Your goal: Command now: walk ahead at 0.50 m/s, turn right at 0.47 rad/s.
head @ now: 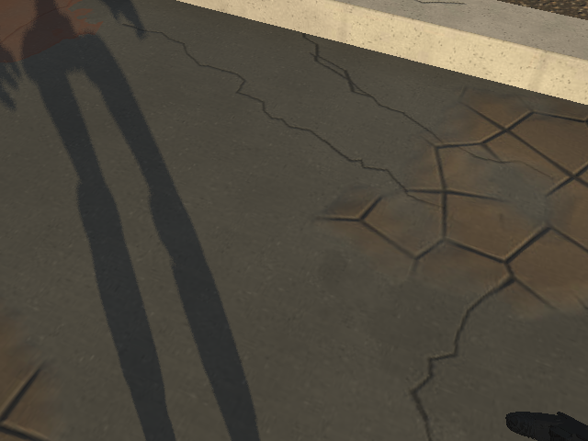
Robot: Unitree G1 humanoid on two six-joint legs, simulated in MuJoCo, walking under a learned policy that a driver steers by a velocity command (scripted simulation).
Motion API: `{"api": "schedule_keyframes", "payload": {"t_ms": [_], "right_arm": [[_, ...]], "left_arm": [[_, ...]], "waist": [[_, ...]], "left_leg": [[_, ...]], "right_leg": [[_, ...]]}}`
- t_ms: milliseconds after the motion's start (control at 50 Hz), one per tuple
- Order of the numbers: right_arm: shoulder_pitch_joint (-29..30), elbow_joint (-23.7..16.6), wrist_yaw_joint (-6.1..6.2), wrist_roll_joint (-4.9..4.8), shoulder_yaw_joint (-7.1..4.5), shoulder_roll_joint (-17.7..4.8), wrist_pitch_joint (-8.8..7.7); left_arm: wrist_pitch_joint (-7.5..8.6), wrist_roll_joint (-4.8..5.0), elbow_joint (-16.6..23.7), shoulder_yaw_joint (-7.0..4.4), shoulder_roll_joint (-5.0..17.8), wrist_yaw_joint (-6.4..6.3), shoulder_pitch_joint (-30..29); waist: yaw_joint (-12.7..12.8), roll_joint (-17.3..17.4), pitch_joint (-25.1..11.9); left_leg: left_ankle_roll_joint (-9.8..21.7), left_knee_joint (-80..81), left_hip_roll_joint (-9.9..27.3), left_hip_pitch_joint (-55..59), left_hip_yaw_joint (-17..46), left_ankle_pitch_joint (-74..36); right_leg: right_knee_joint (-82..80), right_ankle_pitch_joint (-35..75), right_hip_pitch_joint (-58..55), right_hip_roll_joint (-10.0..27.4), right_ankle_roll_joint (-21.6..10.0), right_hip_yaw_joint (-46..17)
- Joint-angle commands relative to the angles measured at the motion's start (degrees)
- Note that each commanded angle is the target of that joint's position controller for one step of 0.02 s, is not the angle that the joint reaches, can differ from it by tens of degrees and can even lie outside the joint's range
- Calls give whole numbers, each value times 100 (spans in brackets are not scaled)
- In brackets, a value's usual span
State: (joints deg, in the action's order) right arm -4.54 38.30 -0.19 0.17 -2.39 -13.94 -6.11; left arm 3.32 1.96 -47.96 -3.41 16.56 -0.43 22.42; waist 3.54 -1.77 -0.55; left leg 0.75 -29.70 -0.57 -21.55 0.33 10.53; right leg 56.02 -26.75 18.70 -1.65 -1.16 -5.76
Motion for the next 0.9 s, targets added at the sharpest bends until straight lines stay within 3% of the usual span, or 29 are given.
{"api": "schedule_keyframes", "payload": {"t_ms": [20, 60, 120, 220, 320, 360, 380, 400, 420, 440, 460, 480, 500, 520, 540, 580, 640, 700, 760, 820, 860, 880, 900], "right_arm": [[-1017, 70, 0, 17, -247, -687, 26], [-712, 125, -17, 50, -224, -579, 0], [-743, 260, 3, 40, -307, -746, -65], [-902, 452, 62, 0, -389, -1044, -20], [-1260, 665, 68, -140, -476, -1334, 111], [-1261, 680, 91, -176, -523, -1508, 188], [-1247, 677, 110, -194, -541, -1587, 237], [-1241, 659, 137, -195, -502, -1510, 270], [-1382, 551, 152, -35, -383, -1239, 239], [-1909, 183, 52, 144, -110, -448, 70], [-1201, 156, -18, -87, -197, -994, -125], [-713, 2, -43, -263, -251, -1198, -205], [-669, 15, 1, -177, -213, -1105, -241], [-701, 79, 47, -29, -240, -1120, -224], [-834, 98, 47, 13, -272, -1152, -156], [-914, 112, 45, 54, -265, -1037, -27], [-464, -26, 58, 104, -186, -812, 49], [220, -179, 9, 107, -105, -641, 13], [547, -273, -80, 38, -112, -689, -26], [404, -241, -144, 54, -193, -878, -48], [-90, -127, -127, 139, -243, -936, -105], [-433, -145, -92, 252, -283, -1190, -142], [-759, -136, -54, 378, -308, -1410, -81]], "left_arm": [[68, -26, 636, -155, 640, -3, -412], [-38, -32, 725, -156, 455, 50, -520], [-117, -62, 917, -115, 272, 102, -749], [-95, -78, 1218, -18, 146, 259, -1523], [-118, -66, 1611, -29, 275, 397, -2220], [-141, -94, 1677, -114, 444, 417, -2064], [-160, -101, 1598, -215, 612, 404, -1605], [-181, -82, 1347, -393, 901, 350, -667], [-245, -59, 1149, -589, 1400, 222, 267], [-184, -25, 1241, -621, 2018, 212, -25], [-114, -52, 1374, -477, 1481, 237, 209], [-39, -103, 1289, -384, 1199, 254, 29], [-8, -91, 1317, -335, 1060, 244, -306], [-12, -115, 1390, -278, 885, 228, -697], [-6, -194, 1493, -235, 783, 205, -925], [25, -193, 1498, -236, 777, 168, -1033], [42, -149, 1359, -281, 923, 58, -816], [-30, -109, 1232, -306, 973, -23, -628], [-148, -76, 1060, -335, 1021, -84, -291], [-217, -105, 1009, -291, 851, -139, -268], [-227, -119, 1078, -245, 701, -150, -519], [-199, -193, 1194, -160, 456, -138, -482], [-170, -186, 1099, -70, 227, -132, 398]], "waist": [[-649, 853, -124], [-430, 919, 151], [-368, 690, 162], [-589, 510, 286], [-741, 507, 493], [-545, 667, 272], [-251, 716, -42], [248, 600, -531], [589, -67, -1096], [-184, -1508, -1711], [363, -721, -2150], [374, -486, -1272], [111, -40, -825], [-142, 61, -509], [-359, -76, -421], [-503, -90, -325], [-413, -51, -89], [-183, -188, 85], [-26, -340, -86], [-104, -466, -215], [-421, -482, -398], [-518, -117, -968], [-315, 1146, -1709]], "left_leg": [[1010, 1556, 1850, 2380, 2249, 754], [931, 1866, 1616, 1696, 1447, -90], [1043, 2090, 1602, 1543, 735, -987], [883, 2132, 1473, 1602, -290, -1395], [667, 1840, 1719, 2279, -704, -1737], [542, 1160, 1727, 2505, -933, -3456], [458, 398, 1651, 2488, -1083, -4399], [287, -805, 1443, 2045, -1276, -4619], [11, -2636, 1210, 571, -1305, -2789], [-305, -4561, 33, -1899, -596, 2324], [-195, -5037, 98, -2456, 496, 2294], [-76, -4906, 311, -2834, 442, 1733], [-35, -4436, 543, -2591, 432, 1247], [-79, -3961, 700, -2176, 430, 983], [-107, -3740, 803, -1746, 482, 803], [-244, -3345, 777, -1446, 396, 667], [-453, -2407, 635, -1496, 299, -140], [-470, -987, 289, -1066, 206, -1215], [-406, -305, -49, -580, 172, -1715], [-186, 92, -42, -462, 337, -1417], [76, 627, 27, 247, 202, -1881], [367, 390, 694, 1371, 665, -3614], [1411, 34, 2087, 3164, 2158, -5591]], "right_leg": [[1291, 492, 2781, 636, 25, -65], [1017, 875, 2427, 845, 65, -46], [634, 1413, 2423, 889, 196, 13], [-961, 2741, 2091, 809, 150, 321], [-1797, 2329, 1960, 645, -158, 688], [-1917, 1719, 1401, 320, -386, 1012], [-2021, 1545, 707, 57, -533, 1198], [-2339, 1857, -651, -223, -742, 1261], [-2393, 2003, -2470, 466, -1092, 66], [-3102, 890, -4151, 1903, -2197, -3329], [-3832, 299, -4240, 2082, -2170, -4077], [-3895, 783, -3642, 1919, -1893, -3251], [-3872, 1332, -2787, 1672, -1719, -2605], [-3913, 1961, -1985, 1454, -1594, -2072], [-4036, 2400, -1435, 1315, -1569, -1798], [-4227, 2891, -884, 1190, -1633, -1532], [-4318, 3177, -480, 974, -1560, -1093], [-4048, 3511, -235, 613, -1213, -715], [-3655, 3677, -411, 630, -981, -873], [-3010, 3696, -1051, 839, -822, -1300], [-2286, 3994, -1173, 607, -584, -1276], [-1367, 3332, -817, 258, -345, -1066], [399, 306, 569, -420, 92, -636]]}}
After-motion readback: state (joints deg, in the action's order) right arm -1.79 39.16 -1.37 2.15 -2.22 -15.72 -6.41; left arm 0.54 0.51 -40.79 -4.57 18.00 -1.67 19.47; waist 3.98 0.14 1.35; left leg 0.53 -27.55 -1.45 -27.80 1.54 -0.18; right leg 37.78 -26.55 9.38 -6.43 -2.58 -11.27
